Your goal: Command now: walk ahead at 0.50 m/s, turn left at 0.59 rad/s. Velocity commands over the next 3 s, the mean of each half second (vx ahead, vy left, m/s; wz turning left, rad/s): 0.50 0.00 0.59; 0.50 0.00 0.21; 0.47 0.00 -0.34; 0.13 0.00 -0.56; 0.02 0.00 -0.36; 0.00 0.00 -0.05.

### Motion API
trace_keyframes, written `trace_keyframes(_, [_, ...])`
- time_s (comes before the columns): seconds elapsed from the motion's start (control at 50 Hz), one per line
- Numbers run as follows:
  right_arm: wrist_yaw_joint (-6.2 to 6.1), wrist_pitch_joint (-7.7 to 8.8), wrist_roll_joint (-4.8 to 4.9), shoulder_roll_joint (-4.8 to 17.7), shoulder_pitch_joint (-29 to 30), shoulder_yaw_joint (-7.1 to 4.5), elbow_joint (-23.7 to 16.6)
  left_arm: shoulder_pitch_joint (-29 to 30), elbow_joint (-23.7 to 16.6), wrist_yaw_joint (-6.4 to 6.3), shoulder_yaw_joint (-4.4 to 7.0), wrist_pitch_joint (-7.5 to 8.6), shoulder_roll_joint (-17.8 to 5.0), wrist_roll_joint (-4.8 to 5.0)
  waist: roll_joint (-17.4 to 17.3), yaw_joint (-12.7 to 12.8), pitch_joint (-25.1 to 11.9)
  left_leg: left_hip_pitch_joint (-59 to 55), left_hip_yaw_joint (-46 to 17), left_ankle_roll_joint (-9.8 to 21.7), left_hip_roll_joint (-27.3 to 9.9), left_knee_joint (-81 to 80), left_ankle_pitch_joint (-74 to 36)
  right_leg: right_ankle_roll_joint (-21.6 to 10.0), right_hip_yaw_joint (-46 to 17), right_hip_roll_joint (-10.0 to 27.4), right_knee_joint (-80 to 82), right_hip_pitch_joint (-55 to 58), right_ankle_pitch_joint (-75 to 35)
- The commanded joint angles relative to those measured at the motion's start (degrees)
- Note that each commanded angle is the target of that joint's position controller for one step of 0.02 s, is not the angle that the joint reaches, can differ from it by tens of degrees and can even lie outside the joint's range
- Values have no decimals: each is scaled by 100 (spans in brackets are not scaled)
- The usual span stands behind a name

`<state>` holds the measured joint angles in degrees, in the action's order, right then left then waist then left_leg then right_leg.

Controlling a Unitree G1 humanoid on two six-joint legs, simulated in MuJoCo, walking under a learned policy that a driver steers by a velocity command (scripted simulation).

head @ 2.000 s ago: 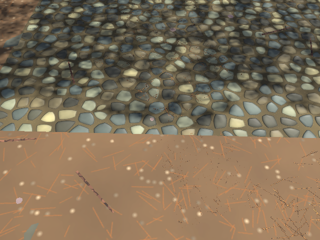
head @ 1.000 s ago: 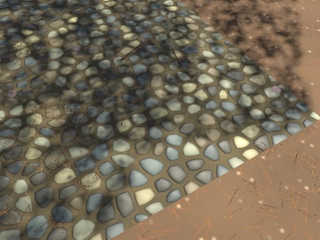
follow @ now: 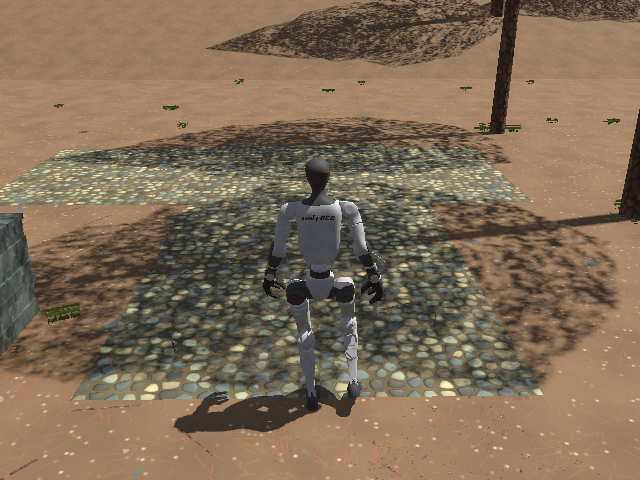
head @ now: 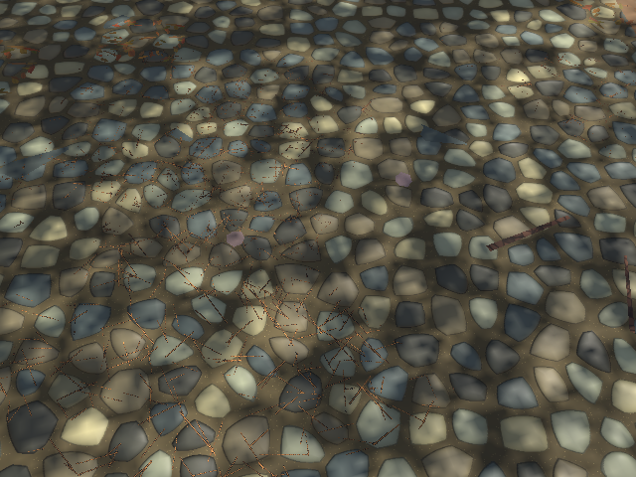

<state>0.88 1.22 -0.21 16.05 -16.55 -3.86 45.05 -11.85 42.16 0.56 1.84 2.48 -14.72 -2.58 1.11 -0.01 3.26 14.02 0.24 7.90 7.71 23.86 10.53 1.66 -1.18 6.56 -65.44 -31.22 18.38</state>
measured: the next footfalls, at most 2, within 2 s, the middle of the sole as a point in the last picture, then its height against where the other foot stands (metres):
right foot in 0.34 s outside the picture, level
left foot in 0.84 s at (237, 438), level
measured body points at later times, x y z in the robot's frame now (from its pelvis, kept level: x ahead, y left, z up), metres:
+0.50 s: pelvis +0.28 -0.04 +0.00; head +0.31 -0.04 +0.45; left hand +0.34 +0.26 -0.10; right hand +0.43 -0.29 -0.13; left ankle +0.18 +0.05 -0.65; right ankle +0.34 -0.12 -0.74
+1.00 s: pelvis +0.51 +0.10 +0.00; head +0.52 +0.12 +0.45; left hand +0.45 +0.35 -0.14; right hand +0.70 -0.10 -0.11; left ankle +0.50 +0.17 -0.74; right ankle +0.52 -0.06 -0.66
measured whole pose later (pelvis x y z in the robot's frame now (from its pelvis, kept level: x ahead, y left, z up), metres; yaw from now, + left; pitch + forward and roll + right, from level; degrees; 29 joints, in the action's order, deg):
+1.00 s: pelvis +0.51 +0.10 +0.00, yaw +23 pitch +1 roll -1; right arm 0.7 3.2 -1.2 14.0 -14.4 -1.5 45.9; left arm -18.3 49.0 1.5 2.1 2.2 -14.9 -1.4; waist 1.5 1.2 1.7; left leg 13.7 3.6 4.7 2.5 23.8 10.9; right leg -2.3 1.0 4.0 -61.7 -24.7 19.0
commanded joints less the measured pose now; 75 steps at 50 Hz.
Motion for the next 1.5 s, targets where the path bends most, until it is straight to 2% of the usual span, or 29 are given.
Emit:
trace_keyframes(0.02, [-13, 184, 18, 818, -141, -203, -329, -355, -233, 30, 120, -122, -442, -30, -238, 145, -393, -305, -1541, 801, -1407, -1150, -1801, 121, 86, 4, 429, -328, -457])
trace_keyframes(0.22, [-106, 166, -45, 918, -1159, -234, -146, 1604, -858, 109, 21, 6, -455, 68, -490, -572, -94, -1360, -2051, 546, -1429, -680, -2231, 96, 38, -445, 2740, -811, -1613])
trace_keyframes(0.28, [-159, 161, -66, 1040, -862, -258, -233, 1246, -838, 77, 54, 75, -607, 103, -600, -288, -140, -1168, -2270, 292, -1487, -327, -2577, -95, -40, -629, 3337, 228, -1241])
trace_keyframes(0.32, [-107, 201, -40, 1103, -554, -257, -283, 80, -504, -38, 169, 153, -846, 100, -422, 299, -629, -720, -2095, 24, -1129, 837, -3311, -312, 80, -855, 3826, 2008, -1017])
trace_keyframes(0.34, [-48, 249, 20, 862, -562, -185, -347, -733, -404, -130, 264, 223, -1166, 4, 21, 651, -1284, -134, -1758, -134, -757, 2197, -2512, -564, -649, -80, 4022, 3317, -436])
trace_keyframes(0.36, [-54, 270, 174, 290, -874, -49, -546, -1240, -448, -212, 364, 201, -1642, -133, 1038, 622, -2015, 1343, -1015, -332, -31, 3896, 640, -982, -2818, 1514, 4413, 4743, 617])
trace_keyframes(0.38, [-76, 218, 23, 591, -1185, -68, -596, -932, -428, -176, 394, 121, -1651, -30, 1536, 242, -2082, 2151, -784, -323, -37, 4643, 2085, -1369, -4538, 1964, 4943, 4530, 920])
trace_keyframes(0.4, [-89, 129, -98, 779, -938, -104, -413, -517, -502, -151, 283, 79, -1059, 33, 564, 138, -1208, 2337, -793, -314, -473, 4914, 1559, -1313, -3804, 1743, 4965, 3744, 1299])
trace_keyframes(0.42, [-21, 101, -128, 731, -580, -88, -416, -271, -486, -125, 188, 82, -678, 72, 85, 138, -645, 2234, -693, -353, -645, 4706, 1141, -1203, -2856, 1400, 5075, 3056, 881])
trace_keyframes(0.44, [34, 64, -131, 622, -469, -76, -427, -156, -443, -119, 146, 95, -556, 57, 192, 42, -412, 2092, -626, -397, -804, 4457, 957, -1045, -2129, 1111, 5224, 2658, 243])
trace_keyframes(0.56, [211, -80, -210, 358, 1, 14, -576, -613, 18, 10, 175, 388, -637, 151, 433, -54, -257, 2224, -637, -549, -872, 3859, 322, -1184, -630, 799, 5611, 2368, -1883])
trace_keyframes(0.74, [283, 34, -201, 194, 1604, 226, -998, -1272, 575, 34, 227, 282, -873, 188, 445, 273, 30, 1587, 268, -495, -953, 1206, -429, -1034, 254, 703, 5580, 2706, -2543])
trace_keyframes(0.78, [225, 69, -227, 270, 1544, 210, -983, -1357, 696, 14, 247, 211, -981, 179, 462, 210, -4, 1312, 400, -324, -834, 911, -5, -1005, 249, 817, 5214, 3023, -3252])
trace_keyframes(0.82, [134, 166, -302, 380, 504, 129, -616, -1363, 792, -4, 222, 146, -975, 212, 246, -295, -568, -137, 539, -88, -507, 273, -39, -842, 594, 565, 3758, 2983, -4543])
trace_keyframes(0.84, [63, 217, -394, 670, -475, 18, -318, -1334, 703, -12, 153, 152, -805, 219, -39, -676, -1230, -1564, -49, 118, -1014, 276, 178, -709, 754, 337, 2502, 2202, -3657])
trace_keyframes(0.86, [-30, 219, -442, 1363, -1125, -154, -274, -1553, 330, 55, 1, 177, -239, 332, -1390, -745, -2056, -3332, -2705, 765, -2825, -88, 820, -413, 1023, -467, 358, 183, -787])
trace_keyframes(0.88, [-65, 163, -158, 1358, -1119, -185, -232, -1360, 381, 4, 143, 138, -690, 173, -1225, -747, -2096, -3152, -3886, 943, -3168, -685, 253, -455, 271, -766, -465, -556, 1156])
trace_keyframes(0.92, [-63, 186, -89, 770, -348, -29, -202, -861, 308, 38, 136, 140, -609, 189, -564, -325, -738, -1818, -2239, 660, -2583, -788, -413, -527, -26, -256, -333, -764, 378])
trace_keyframes(0.96, [-46, 250, -52, 417, 41, 79, -158, -1000, 442, 76, 123, 33, -481, 108, -654, 56, -316, -864, -1398, 317, -2068, -1179, -771, -432, 31, -44, 257, -188, 42])
trace_keyframes(1.02, [-52, 377, -53, 436, -67, 59, -9, -1027, 551, 175, 125, -105, -357, 83, -589, 173, -282, -640, -873, 357, -1940, -1535, -1182, -321, 71, -103, 347, -89, -404])
trace_keyframes(1.12, [-73, 450, -78, 421, -448, 50, 280, -19, 296, 199, 137, -121, -298, 114, -441, -31, 127, -904, -163, 268, -1954, -1835, -1308, -249, -173, -171, 1175, -871, -1400])
trace_keyframes(1.24, [-160, 471, -93, 463, -779, 64, 576, 1005, -75, 288, 25, -74, -178, 72, -419, -283, 343, -1485, 546, 97, -2051, -1703, -2136, -485, 430, -298, 2659, -637, -1919])
trace_keyframes(1.34, [-257, 345, -152, 789, -725, 3, 715, 394, -40, 237, 121, -60, -372, 43, -624, 87, -238, -2228, 1012, -124, -2168, 210, -5591, -1052, 1014, -1006, 3109, 503, -647])
trace_keyframes(1.36, [-267, 290, -150, 857, -698, -12, 702, -306, 156, 205, 200, -24, -494, 17, -581, 382, -650, -2012, 1110, -183, -2115, 1286, -5546, -1210, 994, -1204, 3395, 1349, -602])
trace_keyframes(1.38, [-269, 281, -131, 847, -610, 3, 590, -1269, 426, 138, 349, 5, -820, -58, -304, 830, -1181, -1005, 1162, -318, -1969, 2785, -4320, -1503, 339, -870, 3672, 2815, -546])
trace_keyframes(1.4, [-166, 338, 23, 297, -846, 120, 211, -1530, 377, 41, 575, -24, -1587, -70, 1040, 653, -1834, 1337, 1237, -682, -1003, 5224, -392, -2377, -2465, 923, 3809, 4645, -1062])
trace_keyframes(1.42, [-157, 379, -45, 578, -487, 42, 89, -1367, 322, 57, 577, -61, -1594, 198, 678, 624, -2181, 2231, 58, -740, -415, 6120, 1997, -2733, -4102, 1454, 4473, 4910, -2815])
trace_keyframes(1.46, [-165, 439, -18, 424, -57, 116, -36, -778, 331, -11, 475, -67, -1132, 268, -97, 297, -849, 2399, -245, -757, -1034, 5584, 1139, -2323, -2235, 1063, 4408, 3523, -4672])
trace_keyframes(1.5, [-183, 275, -161, 395, -136, 105, -15, -317, 273, -38, 356, -82, -730, 318, -196, -110, -398, 1873, -239, -889, -1223, 4796, 1071, -1880, -1371, 438, 4633, 2430, -4953])
Over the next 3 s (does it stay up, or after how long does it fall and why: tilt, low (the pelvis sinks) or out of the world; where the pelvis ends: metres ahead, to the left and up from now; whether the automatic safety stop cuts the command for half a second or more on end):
stays up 0.88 0.20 0.01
